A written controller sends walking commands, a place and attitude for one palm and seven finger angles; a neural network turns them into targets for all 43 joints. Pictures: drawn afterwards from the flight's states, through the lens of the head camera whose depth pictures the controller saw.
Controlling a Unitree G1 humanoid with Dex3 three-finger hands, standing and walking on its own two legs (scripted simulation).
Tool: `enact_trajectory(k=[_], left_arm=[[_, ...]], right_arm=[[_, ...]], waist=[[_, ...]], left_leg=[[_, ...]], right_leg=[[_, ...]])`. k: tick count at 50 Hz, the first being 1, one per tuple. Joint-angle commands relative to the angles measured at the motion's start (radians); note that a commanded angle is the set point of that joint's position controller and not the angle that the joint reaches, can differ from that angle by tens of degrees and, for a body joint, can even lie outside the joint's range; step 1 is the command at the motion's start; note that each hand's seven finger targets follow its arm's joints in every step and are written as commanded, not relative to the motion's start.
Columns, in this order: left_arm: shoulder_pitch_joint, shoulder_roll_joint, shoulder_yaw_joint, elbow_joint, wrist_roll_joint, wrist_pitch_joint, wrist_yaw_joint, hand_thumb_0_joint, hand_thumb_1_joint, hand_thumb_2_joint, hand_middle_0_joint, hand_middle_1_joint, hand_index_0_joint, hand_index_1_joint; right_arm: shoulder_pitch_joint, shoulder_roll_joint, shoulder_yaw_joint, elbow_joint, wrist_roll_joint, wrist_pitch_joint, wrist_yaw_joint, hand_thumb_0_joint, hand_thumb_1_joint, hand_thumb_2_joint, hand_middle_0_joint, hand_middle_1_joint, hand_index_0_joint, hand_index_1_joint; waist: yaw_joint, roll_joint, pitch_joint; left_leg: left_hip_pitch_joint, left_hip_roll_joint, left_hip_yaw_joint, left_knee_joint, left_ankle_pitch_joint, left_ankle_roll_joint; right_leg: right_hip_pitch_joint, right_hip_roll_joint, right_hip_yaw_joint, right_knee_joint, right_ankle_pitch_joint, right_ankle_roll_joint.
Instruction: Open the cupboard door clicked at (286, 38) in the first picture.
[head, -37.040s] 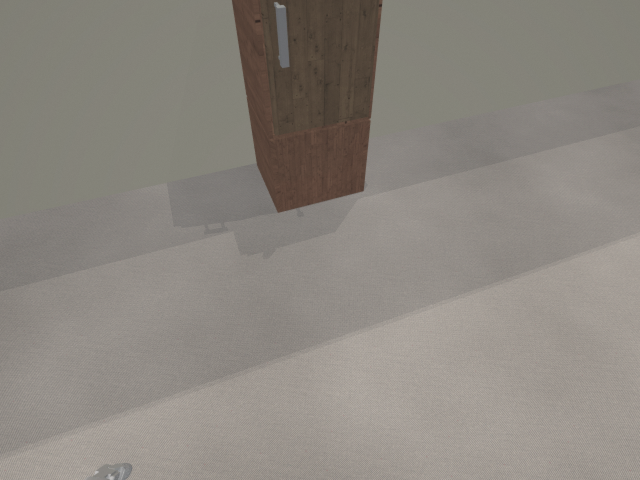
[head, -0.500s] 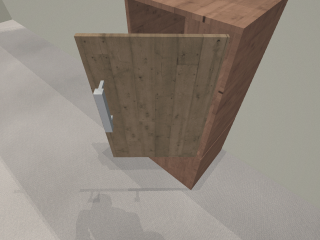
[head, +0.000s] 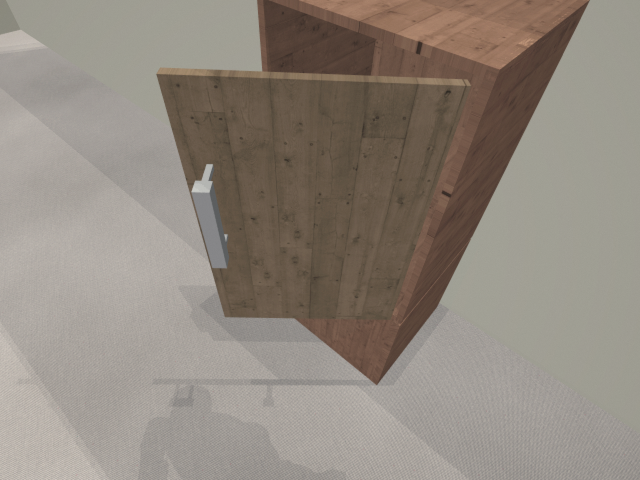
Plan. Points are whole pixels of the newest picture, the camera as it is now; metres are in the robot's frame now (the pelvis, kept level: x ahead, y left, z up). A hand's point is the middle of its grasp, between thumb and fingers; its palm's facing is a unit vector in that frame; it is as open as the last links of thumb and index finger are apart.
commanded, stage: look again from close up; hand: left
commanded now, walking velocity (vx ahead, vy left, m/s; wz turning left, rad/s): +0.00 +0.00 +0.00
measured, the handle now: (215, 218) +0.49 +0.21 +0.02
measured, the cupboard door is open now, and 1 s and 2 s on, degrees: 41 41 41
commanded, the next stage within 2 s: come to a stop and stand still in 0.20 s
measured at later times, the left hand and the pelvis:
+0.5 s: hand out of the picture +0.00 +0.18 -0.18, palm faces +0.01 -0.98 -0.22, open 7.4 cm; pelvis -0.01 +0.00 +0.00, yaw +1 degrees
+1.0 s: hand out of the picture -0.05 +0.17 -0.18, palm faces +0.03 -0.99 -0.17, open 7.4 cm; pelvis -0.03 +0.00 +0.00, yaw +1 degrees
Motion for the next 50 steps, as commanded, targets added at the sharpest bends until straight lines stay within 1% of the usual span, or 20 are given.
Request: enact_trajectory(k=[1,7,8,16,17,18,19,20,21,22,23,25,27,28,30,32,36,42,45,50], left_arm=[[0.053,0.108,0.022,-0.028,0.000,-0.007,0.003,0.000,0.900,0.900,-0.200,-0.300,-0.200,-0.300],[0.052,0.112,0.022,-0.026,0.000,-0.007,0.001,0.000,0.900,0.900,-0.200,-0.300,-0.200,-0.300],[0.056,0.113,0.024,-0.029,0.002,-0.009,0.001,0.000,0.900,0.900,-0.200,-0.300,-0.200,-0.300],[0.052,0.117,0.026,-0.023,-0.001,-0.009,0.002,0.000,0.900,0.900,-0.200,-0.300,-0.200,-0.300],[0.089,0.071,0.006,-0.009,0.013,-0.021,0.040,0.000,0.900,0.900,-0.200,-0.300,-0.200,-0.300],[0.097,0.092,0.009,-0.022,0.006,-0.033,0.039,0.000,0.900,0.900,-0.200,-0.300,-0.200,-0.300],[0.113,0.090,0.008,-0.037,0.001,-0.037,0.032,0.000,0.900,0.900,-0.200,-0.300,-0.200,-0.300],[0.107,0.085,0.008,-0.044,-0.006,-0.038,0.029,0.000,0.900,0.900,-0.200,-0.300,-0.200,-0.300],[0.108,0.084,0.009,-0.050,-0.009,-0.036,0.028,0.000,0.900,0.900,-0.200,-0.300,-0.200,-0.300],[0.095,0.082,0.010,-0.056,-0.011,-0.031,0.026,0.000,0.900,0.900,-0.200,-0.300,-0.200,-0.300],[0.088,0.082,0.009,-0.063,-0.006,-0.027,0.024,0.000,0.900,0.900,-0.200,-0.300,-0.200,-0.300],[0.077,0.076,0.008,-0.070,-0.006,-0.017,0.020,0.000,0.900,0.900,-0.200,-0.300,-0.200,-0.300],[0.072,0.075,0.008,-0.079,-0.005,-0.010,0.015,0.000,0.900,0.900,-0.200,-0.300,-0.200,-0.300],[0.078,0.076,0.010,-0.081,-0.001,-0.011,0.014,0.000,0.900,0.900,-0.200,-0.300,-0.200,-0.300],[0.078,0.078,0.010,-0.086,-0.002,-0.009,0.013,0.000,0.900,0.900,-0.200,-0.300,-0.200,-0.300],[0.081,0.075,0.010,-0.087,-0.002,-0.010,0.011,0.000,0.900,0.900,-0.200,-0.300,-0.200,-0.300],[0.093,0.075,0.010,-0.085,-0.003,-0.011,0.009,0.000,0.900,0.900,-0.200,-0.300,-0.200,-0.300],[0.114,0.068,0.010,-0.072,-0.002,-0.008,0.007,0.000,0.900,0.900,-0.200,-0.300,-0.200,-0.300],[0.123,0.065,0.007,-0.062,-0.002,-0.011,0.008,0.000,0.900,0.900,-0.200,-0.300,-0.200,-0.300],[0.132,0.060,0.006,-0.045,-0.002,-0.009,0.007,0.000,0.900,0.900,-0.200,-0.300,-0.200,-0.300]], right_arm=[[0.030,-0.133,-0.022,-0.034,-0.004,-0.015,-0.012,0.000,-0.900,-0.900,0.200,0.300,0.200,0.300],[0.030,-0.137,-0.023,-0.029,-0.004,-0.014,-0.010,0.000,-0.900,-0.900,0.200,0.300,0.200,0.300],[0.029,-0.131,-0.022,-0.026,-0.003,-0.014,-0.011,0.000,-0.900,-0.900,0.200,0.300,0.200,0.300],[0.041,-0.135,-0.022,-0.016,-0.003,-0.018,-0.013,0.000,-0.900,-0.900,0.200,0.300,0.200,0.300],[0.038,-0.135,-0.019,-0.078,0.006,-0.014,-0.006,0.000,-0.900,-0.900,0.200,0.300,0.200,0.300],[0.036,-0.113,-0.011,-0.094,-0.002,-0.014,-0.004,0.000,-0.900,-0.900,0.200,0.300,0.200,0.300],[0.104,-0.089,-0.015,-0.087,-0.008,-0.022,-0.007,0.000,-0.900,-0.900,0.200,0.300,0.200,0.300],[0.118,-0.104,-0.020,-0.089,-0.008,-0.022,-0.011,0.000,-0.900,-0.900,0.200,0.300,0.200,0.300],[0.112,-0.110,-0.024,-0.097,-0.004,-0.019,-0.014,0.000,-0.900,-0.900,0.200,0.300,0.200,0.300],[0.103,-0.111,-0.025,-0.103,-0.002,-0.013,-0.016,0.000,-0.900,-0.900,0.200,0.300,0.200,0.300],[0.089,-0.107,-0.024,-0.107,-0.004,-0.011,-0.015,0.000,-0.900,-0.900,0.200,0.300,0.200,0.300],[0.079,-0.102,-0.026,-0.115,-0.004,-0.002,-0.012,0.000,-0.900,-0.900,0.200,0.300,0.200,0.300],[0.074,-0.102,-0.029,-0.122,-0.004,0.003,-0.008,0.000,-0.900,-0.900,0.200,0.300,0.200,0.300],[0.068,-0.095,-0.030,-0.121,-0.005,0.004,-0.006,0.000,-0.900,-0.900,0.200,0.300,0.200,0.300],[0.076,-0.097,-0.031,-0.123,-0.006,0.006,-0.003,0.000,-0.900,-0.900,0.200,0.300,0.200,0.300],[0.077,-0.098,-0.032,-0.122,-0.005,0.005,-0.002,0.000,-0.900,-0.900,0.200,0.300,0.200,0.300],[0.083,-0.100,-0.030,-0.113,-0.005,-0.002,-0.003,0.000,-0.900,-0.900,0.200,0.300,0.200,0.300],[0.087,-0.099,-0.028,-0.091,-0.002,-0.002,-0.003,0.000,-0.900,-0.900,0.200,0.300,0.200,0.300],[0.094,-0.093,-0.028,-0.078,0.000,-0.005,-0.004,0.000,-0.900,-0.900,0.200,0.300,0.200,0.300],[0.101,-0.090,-0.027,-0.054,0.001,-0.003,-0.004,0.000,-0.900,-0.900,0.200,0.300,0.200,0.300]], waist=[[-0.001,0.026,0.020],[0.000,0.023,0.019],[0.004,0.003,0.023],[0.003,0.027,-0.008],[-0.007,0.047,0.055],[-0.010,0.088,0.057],[-0.020,0.074,-0.055],[-0.020,0.048,-0.135],[-0.016,0.035,-0.164],[-0.018,0.019,-0.137],[-0.012,0.010,-0.070],[-0.014,0.001,0.008],[-0.016,0.011,0.056],[-0.011,0.021,0.069],[-0.015,-0.006,0.063],[-0.015,0.005,0.067],[-0.011,0.023,0.035],[-0.006,0.033,0.052],[-0.004,0.006,0.035],[-0.004,0.026,0.059]], left_leg=[[0.050,0.142,-0.161,-0.105,0.136,-0.006],[0.046,0.140,-0.165,-0.118,0.107,-0.007],[0.045,0.139,-0.163,-0.111,0.125,-0.004],[0.068,0.142,-0.161,-0.108,0.181,-0.006],[0.019,0.156,-0.153,0.044,0.319,-0.035],[0.008,0.135,-0.164,0.040,0.322,-0.043],[0.050,0.140,-0.171,0.045,0.356,-0.036],[0.075,0.143,-0.179,0.060,0.438,-0.023],[0.091,0.145,-0.175,0.065,0.441,-0.015],[0.072,0.143,-0.173,0.053,0.386,-0.011],[0.036,0.137,-0.171,0.047,0.358,-0.010],[-0.008,0.127,-0.175,0.005,0.208,-0.010],[-0.040,0.118,-0.179,-0.036,0.055,-0.011],[-0.048,0.116,-0.178,-0.041,0.048,-0.010],[-0.053,0.109,-0.176,-0.058,-0.024,-0.013],[-0.050,0.107,-0.177,-0.068,-0.041,-0.014],[-0.033,0.113,-0.176,-0.076,-0.015,-0.012],[-0.052,0.120,-0.187,-0.114,-0.069,-0.013],[-0.033,0.120,-0.178,-0.102,-0.019,-0.011],[-0.047,0.122,-0.184,-0.125,-0.054,-0.014]], right_leg=[[-0.090,-0.079,0.068,-0.082,0.126,-0.042],[-0.088,-0.082,0.067,-0.090,0.111,-0.043],[-0.082,-0.081,0.068,-0.094,0.129,-0.044],[-0.068,-0.086,0.069,-0.087,0.149,-0.044],[-0.131,-0.091,0.086,-0.083,0.215,-0.034],[-0.119,-0.111,0.090,-0.075,0.328,-0.051],[-0.059,-0.108,0.085,-0.007,0.366,-0.073],[-0.012,-0.098,0.067,0.019,0.405,-0.075],[-0.005,-0.096,0.063,0.023,0.393,-0.073],[-0.019,-0.093,0.060,0.014,0.350,-0.071],[-0.047,-0.089,0.060,0.006,0.337,-0.069],[-0.093,-0.080,0.067,-0.014,0.198,-0.067],[-0.130,-0.071,0.074,-0.038,0.064,-0.067],[-0.136,-0.070,0.073,-0.046,0.069,-0.068],[-0.142,-0.070,0.078,-0.054,0.009,-0.068],[-0.154,-0.069,0.083,-0.063,-0.005,-0.066],[-0.134,-0.069,0.075,-0.059,0.030,-0.060],[-0.128,-0.067,0.071,-0.076,0.023,-0.054],[-0.114,-0.074,0.072,-0.083,0.061,-0.052],[-0.119,-0.073,0.067,-0.092,0.044,-0.048]])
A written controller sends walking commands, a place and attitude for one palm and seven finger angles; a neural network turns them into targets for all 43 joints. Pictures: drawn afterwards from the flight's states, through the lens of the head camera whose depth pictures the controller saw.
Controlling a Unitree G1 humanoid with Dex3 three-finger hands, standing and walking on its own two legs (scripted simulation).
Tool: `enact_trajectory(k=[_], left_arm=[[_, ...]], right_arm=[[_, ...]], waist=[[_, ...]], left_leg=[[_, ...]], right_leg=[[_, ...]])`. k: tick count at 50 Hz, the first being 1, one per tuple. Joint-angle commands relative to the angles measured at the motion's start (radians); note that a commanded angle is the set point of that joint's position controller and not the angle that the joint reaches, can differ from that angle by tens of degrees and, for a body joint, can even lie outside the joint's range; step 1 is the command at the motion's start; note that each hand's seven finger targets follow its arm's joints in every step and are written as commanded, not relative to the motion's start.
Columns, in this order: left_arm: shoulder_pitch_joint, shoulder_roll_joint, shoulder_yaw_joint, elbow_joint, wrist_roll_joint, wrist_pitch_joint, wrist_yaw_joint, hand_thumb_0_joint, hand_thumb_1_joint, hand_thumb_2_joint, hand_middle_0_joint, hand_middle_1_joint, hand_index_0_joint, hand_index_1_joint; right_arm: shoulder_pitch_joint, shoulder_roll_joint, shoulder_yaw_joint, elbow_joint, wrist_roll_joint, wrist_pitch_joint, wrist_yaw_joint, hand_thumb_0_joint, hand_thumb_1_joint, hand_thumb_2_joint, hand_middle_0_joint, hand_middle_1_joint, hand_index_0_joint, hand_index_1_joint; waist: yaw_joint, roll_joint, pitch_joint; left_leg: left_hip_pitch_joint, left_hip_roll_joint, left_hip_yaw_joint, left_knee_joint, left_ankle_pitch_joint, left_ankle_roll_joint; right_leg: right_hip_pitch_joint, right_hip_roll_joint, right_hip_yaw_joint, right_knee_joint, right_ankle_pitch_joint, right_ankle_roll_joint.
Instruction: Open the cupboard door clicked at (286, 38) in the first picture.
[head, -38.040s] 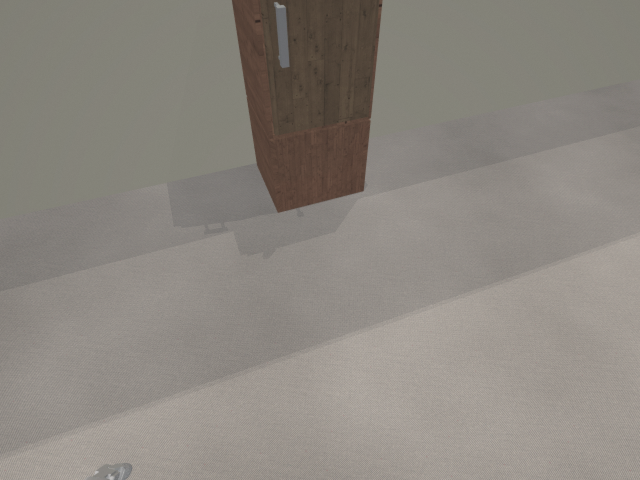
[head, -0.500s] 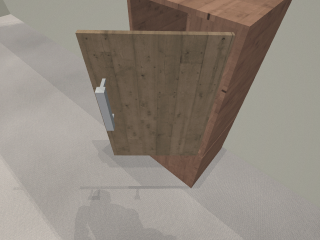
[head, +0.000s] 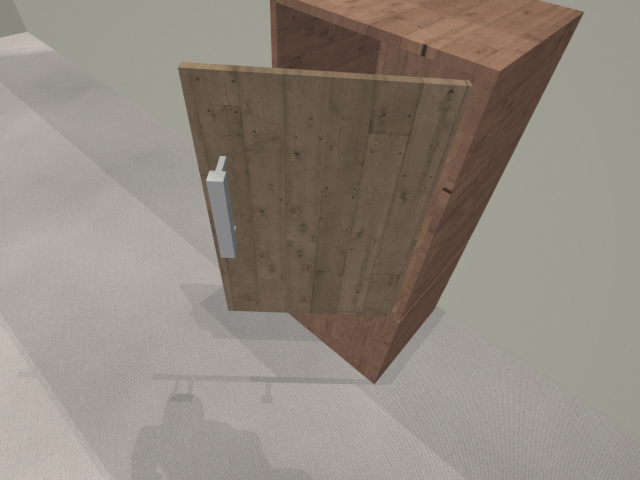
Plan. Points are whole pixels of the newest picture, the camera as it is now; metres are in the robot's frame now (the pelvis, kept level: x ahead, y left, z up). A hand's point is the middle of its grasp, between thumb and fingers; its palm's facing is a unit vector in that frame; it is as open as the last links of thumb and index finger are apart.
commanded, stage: come to a stop and stand still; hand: left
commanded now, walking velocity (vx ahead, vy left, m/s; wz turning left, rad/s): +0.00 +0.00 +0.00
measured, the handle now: (225, 208) +0.52 +0.19 +0.02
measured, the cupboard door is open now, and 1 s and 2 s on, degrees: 41 41 41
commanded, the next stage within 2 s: look again from close up in 0.22 s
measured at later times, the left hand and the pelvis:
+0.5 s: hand out of the picture -0.04 +0.17 -0.18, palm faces +0.02 -0.99 -0.14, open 7.4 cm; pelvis -0.01 +0.01 +0.00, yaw +0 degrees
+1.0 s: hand out of the picture +0.04 +0.20 -0.14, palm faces +0.17 -0.95 -0.25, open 7.3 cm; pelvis -0.01 +0.01 -0.01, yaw +1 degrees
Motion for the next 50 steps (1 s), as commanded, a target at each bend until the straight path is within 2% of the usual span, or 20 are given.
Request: enact_trajectory(k=[1,3,7,9,12,13,18,27,29,32,33,40,44,45,46,47,48,49,50], left_arm=[[0.072,0.082,0.018,-0.018,0.001,-0.010,0.002,0.000,0.900,0.900,-0.200,-0.300,-0.200,-0.300],[0.079,0.077,0.017,-0.014,0.002,-0.010,0.003,0.000,0.900,0.900,-0.200,-0.300,-0.200,-0.300],[0.090,0.067,0.016,-0.002,0.001,-0.008,0.002,0.000,0.900,0.900,-0.200,-0.300,-0.200,-0.300],[0.095,0.062,0.016,0.000,0.003,-0.007,0.003,0.000,0.900,0.900,-0.200,-0.300,-0.200,-0.300],[0.104,0.057,0.018,0.005,0.003,-0.007,0.002,0.000,0.900,0.900,-0.200,-0.300,-0.200,-0.300],[0.108,0.058,0.018,0.004,0.004,-0.008,0.003,0.000,0.900,0.900,-0.200,-0.300,-0.200,-0.300],[0.113,0.048,0.018,0.009,0.005,-0.006,0.004,0.000,0.900,0.900,-0.200,-0.300,-0.200,-0.300],[0.128,0.037,0.022,0.015,0.006,-0.003,0.004,0.000,0.900,0.900,-0.200,-0.300,-0.200,-0.300],[0.130,0.033,0.021,0.015,0.007,-0.004,0.004,0.000,0.900,0.900,-0.200,-0.300,-0.200,-0.300],[0.132,0.032,0.023,0.016,0.006,-0.005,0.005,0.000,0.900,0.900,-0.200,-0.300,-0.200,-0.300],[0.132,0.032,0.022,0.015,0.007,-0.003,0.005,0.000,0.900,0.900,-0.200,-0.300,-0.200,-0.300],[0.138,0.026,0.022,0.015,0.007,-0.003,0.005,0.000,0.900,0.900,-0.200,-0.300,-0.200,-0.300],[0.138,0.023,0.023,0.016,0.007,-0.005,0.005,0.000,0.900,0.900,-0.200,-0.300,-0.200,-0.300],[0.111,0.064,0.011,0.028,0.029,-0.021,0.035,0.000,0.900,0.900,-0.200,-0.300,-0.200,-0.300],[-0.570,0.260,0.088,-1.532,-0.156,-0.219,0.049,0.000,0.877,0.890,-0.202,-0.315,-0.202,-0.315],[-0.253,0.221,0.093,-1.363,-0.110,-0.179,0.113,0.000,0.853,0.880,-0.203,-0.330,-0.203,-0.330],[0.054,0.092,0.015,-1.178,-0.099,-0.051,0.148,0.000,0.830,0.870,-0.205,-0.345,-0.205,-0.345],[0.112,-0.065,-0.071,-1.126,-0.157,-0.032,0.138,0.000,0.807,0.860,-0.207,-0.360,-0.207,-0.360],[0.059,-0.063,-0.085,-1.228,-0.187,-0.081,0.120,0.000,0.783,0.850,-0.208,-0.375,-0.208,-0.375]], right_arm=[[0.022,-0.113,-0.020,-0.032,-0.002,-0.020,-0.012,0.000,-0.900,-0.900,0.200,0.300,0.200,0.300],[0.030,-0.107,-0.022,-0.026,-0.001,-0.019,-0.012,0.000,-0.900,-0.900,0.200,0.300,0.200,0.300],[0.030,-0.107,-0.023,-0.017,-0.002,-0.019,-0.013,0.000,-0.900,-0.900,0.200,0.300,0.200,0.300],[0.033,-0.101,-0.024,-0.013,-0.001,-0.018,-0.014,0.000,-0.900,-0.900,0.200,0.300,0.200,0.300],[0.038,-0.101,-0.024,-0.009,-0.001,-0.020,-0.014,0.000,-0.900,-0.900,0.200,0.300,0.200,0.300],[0.040,-0.095,-0.025,-0.009,0.000,-0.020,-0.014,0.000,-0.900,-0.900,0.200,0.300,0.200,0.300],[0.047,-0.090,-0.026,-0.003,0.000,-0.018,-0.015,0.000,-0.900,-0.900,0.200,0.300,0.200,0.300],[0.052,-0.091,-0.030,-0.002,-0.001,-0.017,-0.016,0.000,-0.900,-0.900,0.200,0.300,0.200,0.300],[0.051,-0.088,-0.030,-0.002,-0.001,-0.017,-0.017,0.000,-0.900,-0.900,0.200,0.300,0.200,0.300],[0.056,-0.084,-0.030,0.001,-0.001,-0.018,-0.016,0.000,-0.900,-0.900,0.200,0.300,0.200,0.300],[0.057,-0.083,-0.029,0.002,0.000,-0.017,-0.017,0.000,-0.900,-0.900,0.200,0.300,0.200,0.300],[0.063,-0.079,-0.029,0.004,-0.001,-0.015,-0.017,0.000,-0.900,-0.900,0.200,0.300,0.200,0.300],[0.065,-0.073,-0.030,0.006,0.000,-0.017,-0.018,0.000,-0.900,-0.900,0.200,0.300,0.200,0.300],[-0.010,-0.126,-0.017,-0.077,-0.006,-0.020,-0.011,0.000,-0.900,-0.900,0.200,0.300,0.200,0.300],[0.045,-0.286,-0.044,-0.460,0.037,-0.153,-0.053,0.000,-0.900,-0.900,0.200,0.300,0.200,0.300],[-0.028,-0.220,0.002,-0.392,0.051,-0.257,-0.068,0.000,-0.900,-0.900,0.200,0.300,0.200,0.300],[-0.030,-0.165,-0.010,-0.379,0.067,-0.289,-0.059,0.000,-0.900,-0.900,0.200,0.300,0.200,0.300],[-0.014,-0.174,-0.021,-0.377,0.082,-0.292,-0.063,0.000,-0.900,-0.900,0.200,0.300,0.200,0.300],[-0.046,-0.206,-0.028,-0.430,0.089,-0.309,-0.067,0.000,-0.900,-0.900,0.200,0.300,0.200,0.300]], waist=[[0.006,0.036,0.067],[0.007,0.016,0.067],[0.008,0.043,0.068],[0.009,0.035,0.080],[0.009,0.045,0.054],[0.011,0.025,0.060],[0.011,0.022,0.076],[0.009,0.055,0.069],[0.011,0.031,0.078],[0.008,0.034,0.057],[0.010,0.036,0.075],[0.009,0.033,0.081],[0.007,0.035,0.072],[0.015,0.041,0.127],[-0.151,0.242,-0.378],[-0.041,0.319,-0.394],[-0.034,0.269,-0.209],[-0.046,0.161,-0.080],[-0.042,0.156,-0.015]], left_leg=[[-0.008,0.122,-0.169,-0.145,-0.103,-0.022],[-0.009,0.125,-0.173,-0.153,-0.115,-0.020],[-0.015,0.126,-0.183,-0.171,-0.142,-0.022],[-0.021,0.128,-0.183,-0.176,-0.149,-0.021],[-0.008,0.131,-0.188,-0.185,-0.150,-0.021],[-0.007,0.131,-0.182,-0.178,-0.132,-0.019],[-0.016,0.132,-0.189,-0.192,-0.157,-0.019],[-0.013,0.139,-0.206,-0.226,-0.200,-0.022],[-0.019,0.137,-0.198,-0.220,-0.186,-0.021],[0.002,0.135,-0.198,-0.219,-0.166,-0.023],[-0.006,0.136,-0.201,-0.222,-0.171,-0.021],[-0.007,0.134,-0.197,-0.225,-0.183,-0.023],[0.006,0.133,-0.189,-0.216,-0.155,-0.024],[-0.052,0.126,-0.142,-0.042,-0.001,-0.054],[0.335,0.054,-0.154,-0.077,-0.013,-0.083],[0.292,0.124,-0.239,-0.150,-0.170,-0.117],[0.108,0.115,-0.278,-0.198,-0.325,-0.147],[0.014,0.097,-0.240,-0.166,-0.353,-0.109],[-0.051,0.080,-0.220,-0.087,-0.362,-0.075]], right_leg=[[-0.084,-0.074,0.085,-0.109,0.010,-0.050],[-0.077,-0.073,0.078,-0.111,0.008,-0.049],[-0.081,-0.073,0.077,-0.109,0.007,-0.047],[-0.081,-0.072,0.073,-0.110,0.009,-0.046],[-0.072,-0.072,0.070,-0.104,0.021,-0.044],[-0.067,-0.072,0.066,-0.107,0.033,-0.043],[-0.074,-0.070,0.065,-0.110,0.018,-0.041],[-0.078,-0.066,0.059,-0.094,0.019,-0.037],[-0.078,-0.068,0.060,-0.099,0.028,-0.037],[-0.075,-0.070,0.062,-0.099,0.032,-0.038],[-0.079,-0.067,0.059,-0.100,0.028,-0.038],[-0.089,-0.069,0.067,-0.108,0.019,-0.038],[-0.088,-0.070,0.066,-0.110,0.034,-0.038],[-0.126,-0.081,0.075,-0.096,0.062,-0.048],[-0.156,0.041,-0.040,0.044,0.077,-0.042],[-0.229,0.045,-0.021,0.174,-0.099,-0.064],[-0.312,0.047,-0.027,0.232,-0.153,-0.054],[-0.321,0.043,-0.030,0.228,-0.105,-0.049],[-0.312,0.041,-0.040,0.165,-0.106,-0.046]])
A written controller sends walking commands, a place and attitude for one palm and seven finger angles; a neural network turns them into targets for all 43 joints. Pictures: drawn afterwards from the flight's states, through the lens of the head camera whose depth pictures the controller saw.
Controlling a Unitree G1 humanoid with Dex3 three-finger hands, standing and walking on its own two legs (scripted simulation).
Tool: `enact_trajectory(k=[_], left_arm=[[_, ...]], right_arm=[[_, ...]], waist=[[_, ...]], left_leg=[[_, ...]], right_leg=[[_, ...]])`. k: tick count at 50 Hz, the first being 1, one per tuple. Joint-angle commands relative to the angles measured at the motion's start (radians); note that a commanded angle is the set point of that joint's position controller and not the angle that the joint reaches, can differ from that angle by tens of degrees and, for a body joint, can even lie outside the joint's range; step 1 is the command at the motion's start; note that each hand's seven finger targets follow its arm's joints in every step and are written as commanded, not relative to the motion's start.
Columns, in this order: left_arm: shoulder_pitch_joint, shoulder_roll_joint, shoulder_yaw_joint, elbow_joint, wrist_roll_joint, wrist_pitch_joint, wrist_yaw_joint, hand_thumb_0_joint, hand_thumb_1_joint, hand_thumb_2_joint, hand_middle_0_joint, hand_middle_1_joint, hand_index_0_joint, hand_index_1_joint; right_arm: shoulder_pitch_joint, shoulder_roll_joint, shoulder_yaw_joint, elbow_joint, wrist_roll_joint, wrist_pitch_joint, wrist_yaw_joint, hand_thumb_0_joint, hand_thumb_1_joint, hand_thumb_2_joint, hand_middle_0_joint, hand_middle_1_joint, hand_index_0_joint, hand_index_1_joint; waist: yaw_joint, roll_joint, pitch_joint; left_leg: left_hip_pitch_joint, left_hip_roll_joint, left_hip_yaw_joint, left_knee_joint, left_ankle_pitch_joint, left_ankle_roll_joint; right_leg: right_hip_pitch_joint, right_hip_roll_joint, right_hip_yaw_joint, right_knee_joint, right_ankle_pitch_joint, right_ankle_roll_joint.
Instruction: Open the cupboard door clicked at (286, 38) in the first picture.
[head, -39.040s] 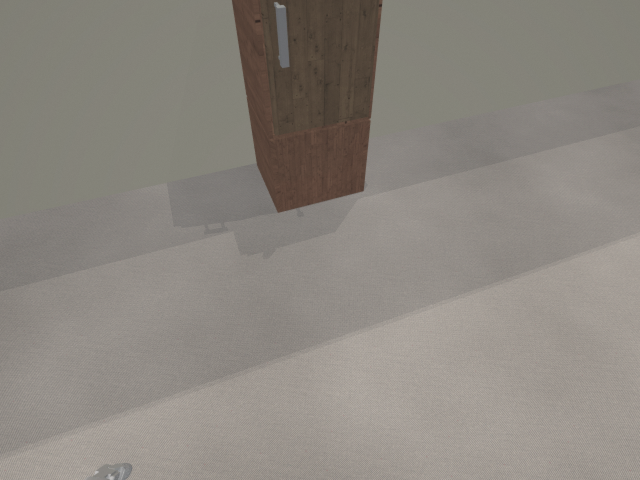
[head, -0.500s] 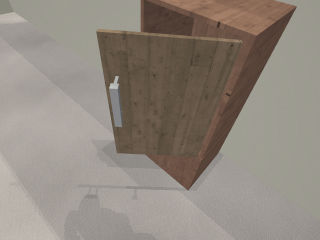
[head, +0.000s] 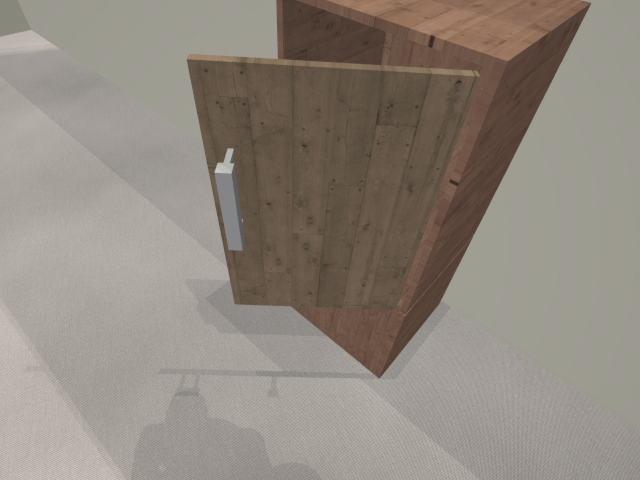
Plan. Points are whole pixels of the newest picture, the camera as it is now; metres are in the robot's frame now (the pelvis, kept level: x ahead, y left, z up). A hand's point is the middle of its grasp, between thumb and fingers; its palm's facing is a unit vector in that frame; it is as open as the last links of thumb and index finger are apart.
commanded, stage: raise the hand with hooked fingers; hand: left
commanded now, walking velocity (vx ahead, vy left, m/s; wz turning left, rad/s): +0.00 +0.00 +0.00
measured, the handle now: (233, 201) +0.54 +0.18 +0.03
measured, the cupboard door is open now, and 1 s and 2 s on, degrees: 41 41 41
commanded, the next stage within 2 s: move the hooked fingers beside the handle in 2.00 s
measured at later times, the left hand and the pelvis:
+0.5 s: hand (159, 441) +0.17 +0.20 -0.02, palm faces +0.16 -0.98 -0.09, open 9.6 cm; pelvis -0.01 -0.04 -0.08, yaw +3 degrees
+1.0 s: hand (152, 366) +0.25 +0.22 +0.01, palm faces +0.07 -1.00 -0.06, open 12.6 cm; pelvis +0.02 -0.02 -0.05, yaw +1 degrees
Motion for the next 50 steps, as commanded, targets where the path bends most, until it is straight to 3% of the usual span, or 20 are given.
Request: enact_trajectory(k=[1,3,4,5,7,8,9,12,14,16,19,21,23,28,31,33,36,38,46,50], left_arm=[[-0.164,0.007,-0.027,-0.595,-0.106,-0.190,0.008,0.000,0.760,0.840,-0.210,-0.390,-0.210,-0.390],[-0.220,0.116,0.109,-0.465,-0.112,-0.302,-0.035,0.000,0.713,0.820,-0.213,-0.420,-0.213,-0.420],[-0.257,0.061,0.112,-0.348,-0.120,-0.378,-0.083,0.000,0.690,0.810,-0.215,-0.435,-0.215,-0.435],[-0.181,0.010,0.112,-0.235,-0.139,-0.454,-0.148,0.000,0.667,0.800,-0.217,-0.450,-0.217,-0.450],[-0.040,0.031,0.168,-0.190,-0.193,-0.600,-0.309,0.000,0.620,0.780,-0.220,-0.480,-0.220,-0.480],[0.013,0.081,0.221,-0.147,-0.208,-0.642,-0.399,0.000,0.597,0.770,-0.222,-0.495,-0.222,-0.495],[0.006,0.119,0.237,-0.172,-0.223,-0.650,-0.465,0.000,0.573,0.760,-0.223,-0.510,-0.223,-0.510],[-0.063,0.210,0.315,-0.383,-0.265,-0.534,-0.508,0.000,0.503,0.730,-0.228,-0.555,-0.228,-0.555],[-0.150,0.230,0.336,-0.545,-0.287,-0.491,-0.466,0.000,0.457,0.710,-0.232,-0.585,-0.232,-0.585],[-0.233,0.253,0.363,-0.706,-0.270,-0.532,-0.397,0.000,0.410,0.690,-0.235,-0.615,-0.235,-0.615],[-0.327,0.251,0.318,-0.803,-0.228,-0.628,-0.357,0.000,0.340,0.660,-0.240,-0.660,-0.240,-0.660],[-0.318,0.222,0.277,-0.741,-0.230,-0.660,-0.391,0.000,0.293,0.640,-0.243,-0.690,-0.243,-0.690],[-0.316,0.229,0.262,-0.639,-0.246,-0.630,-0.462,0.000,0.247,0.620,-0.247,-0.720,-0.247,-0.720],[-0.268,0.312,0.399,-0.515,-0.316,-0.448,-0.566,0.000,0.130,0.570,-0.255,-0.795,-0.255,-0.795],[-0.247,0.310,0.449,-0.583,-0.343,-0.420,-0.545,0.000,0.060,0.540,-0.260,-0.840,-0.260,-0.840],[-0.223,0.305,0.464,-0.577,-0.341,-0.427,-0.520,0.000,0.013,0.520,-0.263,-0.870,-0.263,-0.870],[-0.213,0.254,0.419,-0.549,-0.323,-0.454,-0.496,0.000,-0.057,0.490,-0.268,-0.915,-0.268,-0.915],[-0.236,0.275,0.425,-0.506,-0.315,-0.459,-0.495,0.000,-0.103,0.470,-0.272,-0.945,-0.272,-0.945],[-0.366,0.331,0.430,-0.572,-0.318,-0.481,-0.503,0.000,-0.290,0.390,-0.285,-1.065,-0.285,-1.065],[-0.406,0.354,0.450,-0.523,-0.321,-0.465,-0.498,0.000,-0.383,0.350,-0.292,-1.125,-0.292,-1.125]], right_arm=[[-0.171,-0.234,-0.047,-0.287,0.031,-0.183,-0.033,0.000,-0.900,-0.900,0.200,0.300,0.200,0.300],[-0.186,-0.248,-0.059,-0.324,0.003,-0.174,-0.028,0.000,-0.900,-0.900,0.200,0.300,0.200,0.300],[-0.211,-0.243,-0.070,-0.331,-0.012,-0.166,-0.025,0.000,-0.900,-0.900,0.200,0.300,0.200,0.300],[-0.236,-0.236,-0.081,-0.351,-0.022,-0.168,-0.018,0.000,-0.900,-0.900,0.200,0.300,0.200,0.300],[-0.248,-0.233,-0.102,-0.408,-0.025,-0.171,0.013,0.000,-0.900,-0.900,0.200,0.300,0.200,0.300],[-0.238,-0.232,-0.109,-0.441,-0.009,-0.167,0.035,0.000,-0.900,-0.900,0.200,0.300,0.200,0.300],[-0.261,-0.235,-0.106,-0.493,0.002,-0.164,0.045,0.000,-0.900,-0.900,0.200,0.300,0.200,0.300],[-0.314,-0.247,-0.100,-0.622,0.029,-0.132,0.024,0.000,-0.900,-0.900,0.200,0.300,0.200,0.300],[-0.283,-0.231,-0.094,-0.640,0.017,-0.109,0.002,0.000,-0.900,-0.900,0.200,0.300,0.200,0.300],[-0.238,-0.204,-0.094,-0.619,0.002,-0.105,-0.014,0.000,-0.900,-0.900,0.200,0.300,0.200,0.300],[-0.195,-0.196,-0.085,-0.559,-0.020,-0.115,-0.025,0.000,-0.900,-0.900,0.200,0.300,0.200,0.300],[-0.188,-0.201,-0.076,-0.522,-0.022,-0.130,-0.023,0.000,-0.900,-0.900,0.200,0.300,0.200,0.300],[-0.188,-0.219,-0.067,-0.504,-0.014,-0.139,-0.030,0.000,-0.900,-0.900,0.200,0.300,0.200,0.300],[-0.196,-0.227,-0.068,-0.502,0.013,-0.139,-0.051,0.000,-0.900,-0.900,0.200,0.300,0.200,0.300],[-0.203,-0.209,-0.070,-0.510,0.009,-0.135,-0.049,0.000,-0.900,-0.900,0.200,0.300,0.200,0.300],[-0.206,-0.201,-0.073,-0.507,0.002,-0.134,-0.043,0.000,-0.900,-0.900,0.200,0.300,0.200,0.300],[-0.197,-0.204,-0.079,-0.498,0.001,-0.131,-0.032,0.000,-0.900,-0.900,0.200,0.300,0.200,0.300],[-0.189,-0.217,-0.080,-0.498,-0.001,-0.125,-0.032,0.000,-0.900,-0.900,0.200,0.300,0.200,0.300],[-0.157,-0.238,-0.073,-0.514,0.009,-0.125,-0.045,0.000,-0.900,-0.900,0.200,0.300,0.200,0.300],[-0.152,-0.246,-0.067,-0.509,0.011,-0.118,-0.049,0.000,-0.900,-0.900,0.200,0.300,0.200,0.300]], waist=[[-0.039,0.114,-0.023],[-0.063,-0.086,0.012],[-0.064,-0.219,0.048],[-0.029,-0.284,0.044],[0.044,-0.224,-0.063],[0.067,-0.087,-0.095],[0.073,-0.021,-0.137],[0.090,0.035,-0.227],[0.065,0.094,-0.238],[0.038,0.143,-0.257],[-0.016,0.191,-0.267],[-0.043,0.202,-0.261],[-0.055,0.174,-0.229],[0.011,0.085,-0.359],[0.036,0.064,-0.425],[0.050,0.060,-0.407],[0.027,0.047,-0.337],[0.024,0.030,-0.292],[0.016,0.132,-0.338],[0.013,0.118,-0.310]], left_leg=[[-0.029,0.098,-0.223,-0.035,-0.370,-0.070],[-0.151,0.064,-0.212,0.110,-0.370,-0.068],[-0.248,0.066,-0.204,0.187,-0.380,-0.073],[-0.335,0.060,-0.177,0.267,-0.372,-0.076],[-0.456,0.041,-0.132,0.387,-0.307,-0.079],[-0.459,0.032,-0.121,0.419,-0.272,-0.085],[-0.469,0.023,-0.112,0.425,-0.304,-0.082],[-0.441,0.025,-0.115,0.392,-0.356,-0.052],[-0.439,0.039,-0.134,0.393,-0.384,-0.047],[-0.390,0.056,-0.139,0.436,-0.291,-0.036],[-0.361,0.072,-0.162,0.496,-0.180,-0.031],[-0.364,0.074,-0.170,0.528,-0.160,-0.033],[-0.406,0.073,-0.174,0.545,-0.177,-0.029],[-0.405,0.067,-0.157,0.528,-0.091,-0.027],[-0.349,0.066,-0.157,0.490,-0.002,-0.030],[-0.318,0.066,-0.160,0.471,0.050,-0.034],[-0.302,0.065,-0.157,0.441,0.037,-0.036],[-0.320,0.064,-0.157,0.435,0.009,-0.036],[-0.205,0.069,-0.155,0.372,-0.005,-0.037],[-0.193,0.072,-0.163,0.344,-0.018,-0.039]], right_leg=[[-0.224,0.058,-0.054,-0.009,-0.081,-0.019],[-0.352,0.059,-0.044,0.000,-0.220,-0.014],[-0.469,0.061,-0.051,0.054,-0.292,-0.012],[-0.545,0.063,-0.044,0.109,-0.347,-0.013],[-0.555,0.057,0.007,0.193,-0.346,-0.026],[-0.515,0.047,0.043,0.215,-0.300,-0.044],[-0.491,0.041,0.059,0.219,-0.326,-0.046],[-0.455,0.052,0.076,0.216,-0.344,-0.033],[-0.478,0.061,0.081,0.221,-0.348,-0.025],[-0.489,0.072,0.088,0.228,-0.264,-0.026],[-0.548,0.089,0.067,0.285,-0.118,-0.032],[-0.584,0.090,0.052,0.304,-0.084,-0.027],[-0.581,0.089,0.071,0.284,-0.098,-0.022],[-0.387,0.064,0.122,0.221,-0.001,0.008],[-0.309,0.050,0.099,0.233,0.174,0.027],[-0.307,0.062,0.067,0.252,0.248,0.018],[-0.376,0.071,0.022,0.256,0.216,0.012],[-0.395,0.076,0.023,0.247,0.161,0.004],[-0.392,0.081,0.006,0.217,0.085,-0.013],[-0.384,0.085,-0.003,0.197,0.074,-0.016]])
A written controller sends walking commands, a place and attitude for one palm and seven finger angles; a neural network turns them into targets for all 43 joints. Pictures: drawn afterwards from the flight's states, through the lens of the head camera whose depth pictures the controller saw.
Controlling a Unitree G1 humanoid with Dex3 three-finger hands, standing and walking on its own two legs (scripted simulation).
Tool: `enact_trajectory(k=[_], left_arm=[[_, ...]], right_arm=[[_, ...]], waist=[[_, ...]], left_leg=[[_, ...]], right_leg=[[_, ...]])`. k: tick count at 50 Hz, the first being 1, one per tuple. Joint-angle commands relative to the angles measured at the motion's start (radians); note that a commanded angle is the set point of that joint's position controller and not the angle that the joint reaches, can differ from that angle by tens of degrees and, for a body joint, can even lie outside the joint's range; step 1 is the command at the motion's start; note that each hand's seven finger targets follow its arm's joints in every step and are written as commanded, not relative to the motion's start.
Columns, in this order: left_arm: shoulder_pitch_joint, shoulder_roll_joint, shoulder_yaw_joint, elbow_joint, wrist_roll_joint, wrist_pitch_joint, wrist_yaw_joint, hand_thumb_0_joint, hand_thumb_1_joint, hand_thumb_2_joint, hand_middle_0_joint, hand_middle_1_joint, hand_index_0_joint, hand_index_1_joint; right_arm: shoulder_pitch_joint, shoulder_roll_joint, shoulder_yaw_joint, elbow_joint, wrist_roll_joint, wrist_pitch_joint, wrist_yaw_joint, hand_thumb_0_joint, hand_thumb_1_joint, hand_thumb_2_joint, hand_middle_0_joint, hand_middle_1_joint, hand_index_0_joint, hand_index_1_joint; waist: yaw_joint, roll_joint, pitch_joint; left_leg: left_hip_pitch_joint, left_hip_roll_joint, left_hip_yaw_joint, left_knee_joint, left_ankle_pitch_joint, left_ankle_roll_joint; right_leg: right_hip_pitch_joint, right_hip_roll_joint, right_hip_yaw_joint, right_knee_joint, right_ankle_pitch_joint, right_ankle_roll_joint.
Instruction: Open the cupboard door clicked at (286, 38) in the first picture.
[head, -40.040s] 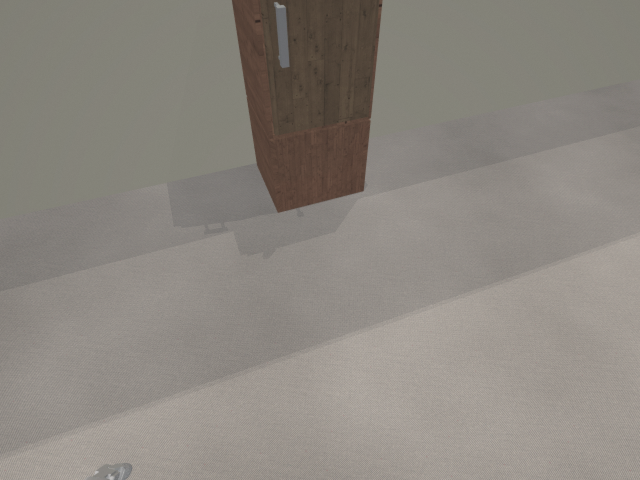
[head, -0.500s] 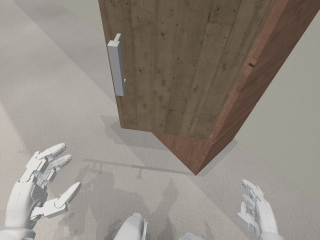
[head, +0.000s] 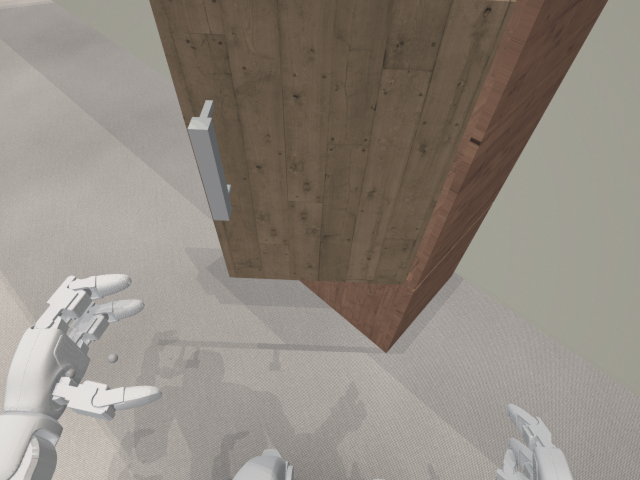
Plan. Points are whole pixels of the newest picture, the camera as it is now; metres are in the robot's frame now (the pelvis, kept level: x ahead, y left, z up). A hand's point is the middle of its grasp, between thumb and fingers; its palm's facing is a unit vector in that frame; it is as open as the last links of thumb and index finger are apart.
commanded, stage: raise the hand with hooked fingers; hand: left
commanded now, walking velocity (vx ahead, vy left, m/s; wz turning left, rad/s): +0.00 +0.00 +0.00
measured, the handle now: (216, 163) +0.52 +0.19 +0.08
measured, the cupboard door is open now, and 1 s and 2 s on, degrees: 41 41 41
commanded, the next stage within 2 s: move the hooked fingers beside the handle in 1.00 s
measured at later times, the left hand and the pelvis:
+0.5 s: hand (64, 298) +0.28 +0.29 +0.10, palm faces +0.06 -1.00 -0.05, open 14.0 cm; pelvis -0.01 +0.01 +0.02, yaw +1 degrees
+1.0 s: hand (74, 289) +0.29 +0.28 +0.11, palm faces +0.05 -1.00 -0.05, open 14.0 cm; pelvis +0.00 +0.01 +0.03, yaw +1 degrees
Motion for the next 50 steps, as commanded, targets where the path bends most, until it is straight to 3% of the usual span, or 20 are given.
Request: enact_trajectory(k=[1,5,14,25,30,33,37,39,41,50], left_arm=[[-0.144,0.211,0.116,-0.166,-0.025,-0.049,-0.002,0.000,-0.407,0.340,-0.293,-1.140,-0.293,-1.140],[-0.234,0.236,0.111,-0.125,-0.018,-0.004,-0.022,0.000,-0.500,0.300,-0.300,-1.200,-0.300,-1.200],[-0.379,0.291,0.143,-0.031,-0.014,0.043,-0.048,0.000,-0.500,0.300,-0.300,-1.200,-0.300,-1.200],[-0.560,0.374,0.182,0.066,-0.008,0.075,-0.092,0.000,-0.500,0.300,-0.300,-1.200,-0.300,-1.200],[-0.508,0.336,0.161,0.100,-0.014,0.088,-0.110,0.000,-0.500,0.300,-0.300,-1.200,-0.300,-1.200],[-0.519,0.357,0.172,0.081,-0.010,0.080,-0.101,0.000,-0.500,0.300,-0.300,-1.200,-0.300,-1.200],[-0.527,0.363,0.189,0.057,-0.009,0.063,-0.084,0.000,-0.500,0.300,-0.300,-1.200,-0.300,-1.200],[-0.526,0.366,0.192,0.057,-0.005,0.057,-0.078,0.000,-0.500,0.300,-0.300,-1.200,-0.300,-1.200],[-0.534,0.368,0.188,0.030,-0.002,0.046,-0.076,0.000,-0.500,0.300,-0.300,-1.200,-0.300,-1.200],[-0.530,0.347,0.175,0.095,-0.013,0.073,-0.099,0.000,-0.500,0.300,-0.300,-1.200,-0.300,-1.200]], right_arm=[[-0.045,-0.124,-0.031,-0.155,0.002,-0.054,-0.016,0.000,-0.900,-0.900,0.200,0.300,0.200,0.300],[-0.046,-0.131,-0.023,-0.161,0.008,-0.047,-0.021,0.000,-0.900,-0.900,0.200,0.300,0.200,0.300],[-0.044,-0.137,-0.009,-0.156,0.007,-0.039,-0.028,0.000,-0.900,-0.900,0.200,0.300,0.200,0.300],[-0.035,-0.144,-0.002,-0.143,0.009,-0.037,-0.038,0.000,-0.900,-0.900,0.200,0.300,0.200,0.300],[-0.029,-0.147,-0.009,-0.150,0.010,-0.038,-0.030,0.000,-0.900,-0.900,0.200,0.300,0.200,0.300],[-0.023,-0.150,-0.013,-0.152,0.007,-0.037,-0.027,0.000,-0.900,-0.900,0.200,0.300,0.200,0.300],[-0.024,-0.147,-0.012,-0.151,0.005,-0.037,-0.026,0.000,-0.900,-0.900,0.200,0.300,0.200,0.300],[-0.018,-0.149,-0.014,-0.148,0.005,-0.035,-0.027,0.000,-0.900,-0.900,0.200,0.300,0.200,0.300],[-0.024,-0.145,-0.013,-0.146,0.005,-0.038,-0.026,0.000,-0.900,-0.900,0.200,0.300,0.200,0.300],[-0.025,-0.146,-0.010,-0.140,0.009,-0.032,-0.033,0.000,-0.900,-0.900,0.200,0.300,0.200,0.300]], waist=[[0.010,0.066,-0.180],[0.005,0.089,-0.162],[0.006,0.060,-0.148],[0.009,0.085,-0.166],[0.015,0.069,-0.155],[0.017,0.055,-0.146],[0.016,0.089,-0.168],[0.010,0.064,-0.173],[0.014,0.115,-0.188],[0.005,0.048,-0.161]], left_leg=[[0.287,0.020,-0.083,-0.177,0.209,-0.025],[0.317,0.022,-0.094,-0.213,0.178,-0.027],[0.379,0.027,-0.120,-0.274,0.168,-0.033],[0.444,0.024,-0.132,-0.321,0.166,-0.032],[0.449,0.022,-0.126,-0.320,0.195,-0.031],[0.438,0.022,-0.125,-0.320,0.192,-0.030],[0.460,0.022,-0.126,-0.321,0.194,-0.033],[0.458,0.023,-0.118,-0.317,0.205,-0.029],[0.477,0.022,-0.120,-0.315,0.218,-0.033],[0.432,0.014,-0.101,-0.299,0.219,-0.022]], right_leg=[[0.004,-0.009,0.029,-0.173,0.223,0.014],[0.015,-0.007,0.025,-0.203,0.194,0.008],[0.042,-0.003,0.013,-0.242,0.190,0.003],[0.079,-0.007,0.020,-0.283,0.196,-0.002],[0.081,-0.006,0.015,-0.287,0.222,-0.002],[0.087,-0.007,0.018,-0.287,0.219,-0.003],[0.075,-0.008,0.018,-0.281,0.217,0.001],[0.085,-0.005,0.021,-0.284,0.226,0.002],[0.085,-0.009,0.022,-0.281,0.230,0.001],[0.097,-0.009,0.029,-0.295,0.257,0.006]])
